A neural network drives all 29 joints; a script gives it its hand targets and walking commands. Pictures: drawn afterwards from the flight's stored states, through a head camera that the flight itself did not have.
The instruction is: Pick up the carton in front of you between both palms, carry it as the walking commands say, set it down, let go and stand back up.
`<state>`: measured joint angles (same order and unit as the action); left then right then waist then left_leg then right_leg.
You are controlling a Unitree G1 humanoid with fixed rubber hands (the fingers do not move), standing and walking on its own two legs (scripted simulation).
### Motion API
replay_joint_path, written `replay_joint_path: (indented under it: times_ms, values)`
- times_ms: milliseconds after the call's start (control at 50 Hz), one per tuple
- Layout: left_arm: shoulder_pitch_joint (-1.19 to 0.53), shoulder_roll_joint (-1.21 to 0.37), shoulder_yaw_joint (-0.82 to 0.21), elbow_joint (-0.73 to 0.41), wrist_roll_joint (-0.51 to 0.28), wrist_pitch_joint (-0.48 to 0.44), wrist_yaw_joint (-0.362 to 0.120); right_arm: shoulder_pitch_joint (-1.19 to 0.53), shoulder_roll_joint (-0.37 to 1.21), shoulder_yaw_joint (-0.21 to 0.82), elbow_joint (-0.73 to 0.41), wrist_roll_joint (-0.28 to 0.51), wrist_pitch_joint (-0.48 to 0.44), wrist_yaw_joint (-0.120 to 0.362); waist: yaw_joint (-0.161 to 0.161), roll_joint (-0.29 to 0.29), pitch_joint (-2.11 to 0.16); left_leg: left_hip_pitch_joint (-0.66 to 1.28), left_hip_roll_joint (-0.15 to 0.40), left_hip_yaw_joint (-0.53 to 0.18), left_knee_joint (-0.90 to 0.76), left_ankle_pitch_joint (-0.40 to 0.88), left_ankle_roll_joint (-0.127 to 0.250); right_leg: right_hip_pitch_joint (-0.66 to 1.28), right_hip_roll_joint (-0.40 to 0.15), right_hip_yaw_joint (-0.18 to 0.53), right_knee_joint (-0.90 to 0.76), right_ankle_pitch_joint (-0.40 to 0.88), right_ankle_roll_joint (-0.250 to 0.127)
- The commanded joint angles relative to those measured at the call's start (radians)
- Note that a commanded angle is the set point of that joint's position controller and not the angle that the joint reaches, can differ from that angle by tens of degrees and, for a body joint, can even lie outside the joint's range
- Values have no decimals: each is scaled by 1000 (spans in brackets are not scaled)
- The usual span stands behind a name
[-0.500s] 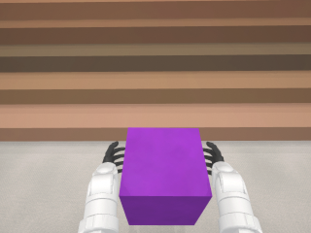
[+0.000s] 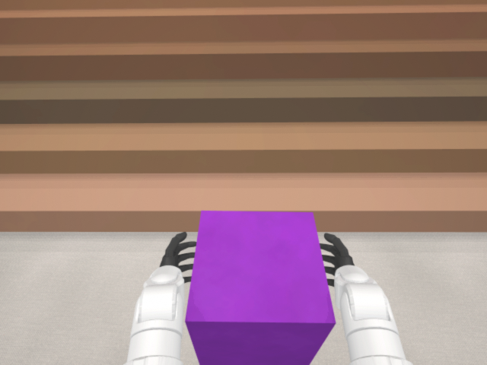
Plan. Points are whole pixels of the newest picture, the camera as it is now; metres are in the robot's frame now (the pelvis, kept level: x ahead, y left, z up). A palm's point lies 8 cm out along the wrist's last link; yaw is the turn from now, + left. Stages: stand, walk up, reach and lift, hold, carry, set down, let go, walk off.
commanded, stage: reach and lift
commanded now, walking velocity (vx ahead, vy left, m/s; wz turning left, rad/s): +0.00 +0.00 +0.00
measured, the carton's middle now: (255, 292) +0.30 +0.00 -0.05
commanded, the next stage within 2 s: hold in 0.02 s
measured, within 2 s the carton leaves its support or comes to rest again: neither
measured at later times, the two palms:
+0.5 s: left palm (165, 278) +0.27 +0.15 +0.05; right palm (346, 279) +0.27 -0.14 +0.05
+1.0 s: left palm (157, 244) +0.32 +0.17 +0.08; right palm (332, 238) +0.32 -0.13 +0.08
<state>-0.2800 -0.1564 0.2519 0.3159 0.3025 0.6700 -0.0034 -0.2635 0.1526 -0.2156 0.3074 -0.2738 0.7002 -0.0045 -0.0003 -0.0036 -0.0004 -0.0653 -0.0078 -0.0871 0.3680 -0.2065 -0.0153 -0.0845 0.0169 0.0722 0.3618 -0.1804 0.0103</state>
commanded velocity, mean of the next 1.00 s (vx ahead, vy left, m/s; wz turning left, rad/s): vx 0.16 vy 0.00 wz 0.00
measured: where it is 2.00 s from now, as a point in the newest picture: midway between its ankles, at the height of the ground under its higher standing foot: (245, 328)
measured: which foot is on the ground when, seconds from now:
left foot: down 0.00-1.00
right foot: down 0.00-1.00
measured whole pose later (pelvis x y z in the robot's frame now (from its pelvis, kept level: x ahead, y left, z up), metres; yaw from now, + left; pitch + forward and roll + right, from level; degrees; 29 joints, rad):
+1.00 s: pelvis +0.04 +0.01 -0.01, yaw +2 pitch +1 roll +1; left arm -0.24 -0.15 0.16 -0.05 0.17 0.93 0.06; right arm -0.22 0.15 -0.16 -0.04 -0.17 0.94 -0.03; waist 0.00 -0.04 -0.17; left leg -0.23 -0.01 -0.02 0.54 -0.33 -0.01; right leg -0.26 -0.03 0.04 0.59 -0.36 0.00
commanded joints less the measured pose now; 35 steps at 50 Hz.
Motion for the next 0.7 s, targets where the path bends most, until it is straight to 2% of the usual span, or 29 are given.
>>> replay_joint_path:
  times_ms: [0,40,60,80,100,120,160,180,200,220,240,300,320,360,380,400,420,440,460,480,500,520,540,560,580,600,620,640,680]
  values:
    - [-445,-934,-560,-53,-279,-13,-248,-474,960,507,-66,250,-40,236,-28,7,-264,79,-86,-9,-29,224,9,69,78,13,-29,195,-3]
    - [-499,-926,-569,-100,-274,3,-236,-506,914,517,-106,245,-35,229,-32,43,-254,56,-90,11,-19,232,-9,95,59,24,-41,197,-19]
    - [-451,-928,-551,-56,-286,6,-235,-510,926,541,-91,244,-20,233,14,-50,-240,40,-75,-16,-41,221,20,106,79,6,-29,209,-5]
    - [-437,-968,-587,-92,-283,16,-234,-511,937,566,-143,281,-25,233,-10,56,-300,69,-93,-8,-30,243,5,124,72,21,-30,210,-11]
    - [-417,-912,-601,-149,-290,25,-232,-455,945,567,-144,284,-8,234,17,20,-265,69,-83,1,-55,257,10,92,85,-1,-48,220,-3]
    - [-412,-919,-580,-126,-307,38,-224,-422,918,560,-140,272,17,231,-18,-22,-245,77,-77,-5,-51,251,3,110,77,8,-44,255,-5]
    - [-395,-875,-523,-100,-249,61,-225,-448,900,524,-131,244,24,233,7,9,-184,86,-78,-10,-82,165,18,33,74,0,-60,144,-8]
    - [-352,-875,-571,-154,-273,61,-227,-408,903,558,-156,275,31,230,7,46,-195,62,-80,11,-70,190,2,87,59,20,-78,177,-9]
    - [-391,-867,-548,-104,-279,61,-228,-456,896,542,-159,272,26,230,-5,-11,-185,52,-79,2,-65,159,16,87,75,14,-59,144,-3]
    - [-367,-910,-559,-120,-292,69,-225,-432,864,540,-174,257,33,235,-19,-10,-146,27,-78,-1,-67,185,3,81,78,-5,-64,154,-15]
    - [-372,-885,-520,-101,-269,77,-224,-418,857,513,-127,232,42,238,9,10,-154,25,-67,-6,-91,130,9,98,73,0,-62,134,-12]
    - [-430,-919,-573,-152,-299,73,-224,-448,863,526,-147,265,31,246,-27,48,-151,39,-75,0,-60,128,1,74,62,20,-59,93,-24]
    - [-465,-889,-550,-108,-275,70,-224,-486,899,496,-82,245,36,251,-5,9,-158,27,-65,-7,-82,88,13,67,70,16,-50,80,-15]
    - [-444,-902,-568,-114,-282,62,-236,-524,907,530,-138,276,22,249,-7,-24,-170,32,-69,11,-58,75,15,65,76,4,-61,51,-16]
    - [-464,-933,-533,-62,-296,60,-236,-561,887,538,-106,264,25,254,20,2,-163,-24,-64,-4,-71,45,21,77,73,2,-45,38,-21]
    - [-504,-913,-511,-69,-248,69,-237,-582,895,503,-97,253,22,256,13,32,-138,-13,-68,7,-61,22,16,35,61,7,-42,7,-21]
    - [-508,-961,-542,-72,-277,63,-241,-574,907,540,-103,269,17,257,11,53,-180,-7,-72,10,-52,3,13,65,59,11,-49,-12,-24]
    - [-554,-964,-581,-54,-306,59,-243,-568,919,527,-105,260,15,250,-56,12,-181,16,-57,5,-45,1,12,40,61,18,-39,2,-22]
    - [-554,-917,-498,-52,-270,53,-248,-586,934,508,-59,235,20,254,16,-8,-187,21,-65,4,-62,-29,22,8,59,-2,-51,-32,-21]
    - [-585,-976,-562,-83,-282,57,-244,-554,919,487,-66,233,17,254,-45,33,-174,29,-71,13,-50,30,1,2,58,14,-60,7,-29]
    - [-539,-944,-555,-30,-294,55,-243,-592,930,523,-62,267,15,251,-9,-23,-195,20,-66,-1,-46,76,15,50,73,3,-41,46,-16]
    - [-504,-944,-530,-53,-278,54,-237,-595,893,534,-86,270,14,257,21,22,-220,35,-73,15,-46,40,6,77,57,4,-51,15,-19]
    - [-512,-965,-517,-61,-260,60,-239,-600,899,507,-122,245,14,255,-13,51,-215,5,-71,9,-58,50,5,84,54,4,-46,33,-24]
    - [-500,-929,-508,-8,-265,62,-240,-565,888,452,-17,218,32,253,-2,-37,-162,3,-49,-8,-74,25,21,51,72,-8,-53,-13,-22]
    - [-522,-916,-513,-13,-260,68,-239,-532,902,467,-49,219,26,251,-25,-2,-142,48,-69,16,-56,13,7,3,60,3,-77,-13,-27]
    - [-528,-917,-497,-13,-244,61,-243,-589,915,483,-53,226,17,256,7,-1,-150,3,-69,0,-67,-3,15,28,77,-4,-53,-12,-15]
    - [-510,-917,-515,-16,-249,64,-243,-561,925,482,-59,246,17,255,-18,29,-164,5,-69,12,-74,47,10,50,66,8,-56,35,-16]
    - [-529,-922,-480,-31,-255,52,-248,-575,908,500,-61,230,27,249,6,-11,-184,12,-71,19,-65,25,20,60,67,-2,-56,10,-9]
    - [-518,-885,-509,-24,-270,55,-256,-571,939,484,-46,242,25,250,1,-40,-189,50,-63,9,-61,18,23,40,66,-9,-68,-14,-13]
